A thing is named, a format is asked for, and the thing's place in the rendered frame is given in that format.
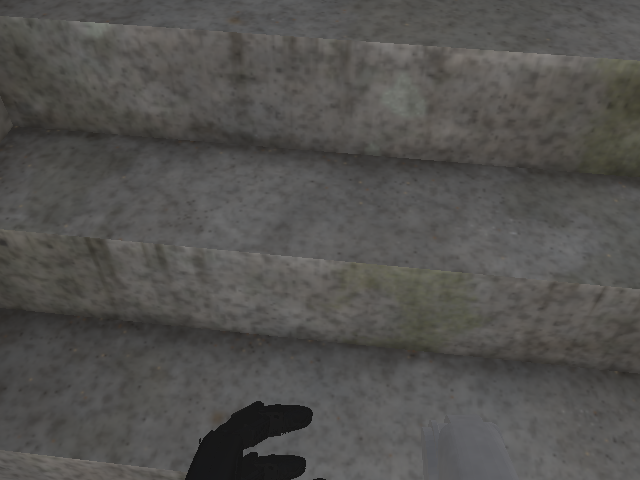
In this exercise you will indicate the robot left hand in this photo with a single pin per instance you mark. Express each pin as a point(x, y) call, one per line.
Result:
point(220, 454)

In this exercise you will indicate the right robot shin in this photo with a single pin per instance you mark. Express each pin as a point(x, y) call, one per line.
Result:
point(497, 428)

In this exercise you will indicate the robot right thigh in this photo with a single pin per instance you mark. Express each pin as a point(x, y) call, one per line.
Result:
point(464, 448)

